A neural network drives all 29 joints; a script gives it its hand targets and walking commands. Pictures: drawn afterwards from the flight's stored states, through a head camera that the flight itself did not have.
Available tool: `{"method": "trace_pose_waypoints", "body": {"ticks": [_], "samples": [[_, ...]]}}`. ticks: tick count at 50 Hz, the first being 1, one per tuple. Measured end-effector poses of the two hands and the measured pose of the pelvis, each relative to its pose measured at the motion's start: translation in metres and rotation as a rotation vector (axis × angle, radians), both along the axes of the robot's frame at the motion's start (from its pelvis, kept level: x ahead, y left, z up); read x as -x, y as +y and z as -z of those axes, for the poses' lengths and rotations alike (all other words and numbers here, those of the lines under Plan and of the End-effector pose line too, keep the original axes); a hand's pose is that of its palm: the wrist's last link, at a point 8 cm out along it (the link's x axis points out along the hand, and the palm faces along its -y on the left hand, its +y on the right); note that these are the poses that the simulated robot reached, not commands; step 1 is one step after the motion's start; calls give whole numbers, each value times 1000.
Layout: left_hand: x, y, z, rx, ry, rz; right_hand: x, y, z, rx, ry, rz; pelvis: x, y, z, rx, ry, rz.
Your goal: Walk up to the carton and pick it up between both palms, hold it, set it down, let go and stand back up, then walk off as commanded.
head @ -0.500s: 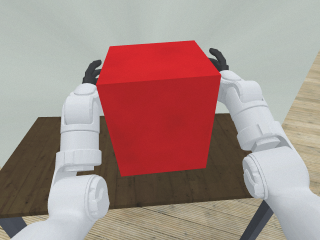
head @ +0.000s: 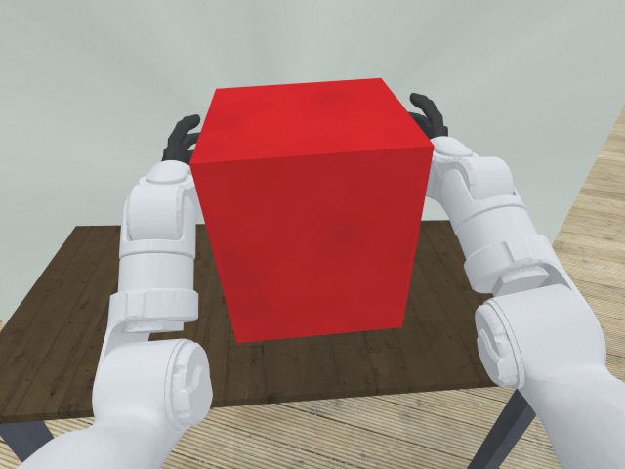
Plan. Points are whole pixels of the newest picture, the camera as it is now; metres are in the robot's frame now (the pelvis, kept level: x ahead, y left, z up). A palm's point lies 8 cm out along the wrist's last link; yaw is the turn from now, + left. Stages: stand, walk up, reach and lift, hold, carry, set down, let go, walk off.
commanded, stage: hold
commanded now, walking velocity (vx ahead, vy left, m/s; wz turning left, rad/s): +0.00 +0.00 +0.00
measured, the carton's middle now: (309, 209) +0.36 +0.00 +0.23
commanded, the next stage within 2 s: none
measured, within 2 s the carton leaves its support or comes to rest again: neither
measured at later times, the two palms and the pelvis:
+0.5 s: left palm (180, 176) +0.36 +0.15 +0.27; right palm (433, 154) +0.37 -0.15 +0.30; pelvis +0.00 +0.00 +0.00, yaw +0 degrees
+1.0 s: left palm (177, 175) +0.37 +0.16 +0.27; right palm (430, 151) +0.37 -0.14 +0.31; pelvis +0.00 +0.00 +0.00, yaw +0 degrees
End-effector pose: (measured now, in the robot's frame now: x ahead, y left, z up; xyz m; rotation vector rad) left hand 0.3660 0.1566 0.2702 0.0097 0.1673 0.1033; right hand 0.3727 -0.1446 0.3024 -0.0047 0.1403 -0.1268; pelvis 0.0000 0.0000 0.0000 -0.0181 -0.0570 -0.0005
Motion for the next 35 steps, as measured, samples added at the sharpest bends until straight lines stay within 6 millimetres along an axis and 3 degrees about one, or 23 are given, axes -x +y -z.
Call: {"method": "trace_pose_waypoints", "body": {"ticks": [35], "samples": [[3,-2,-4,8,-8,6,5,-1,-5,-8,-5,9,2,1,0,0,-9,7]]}}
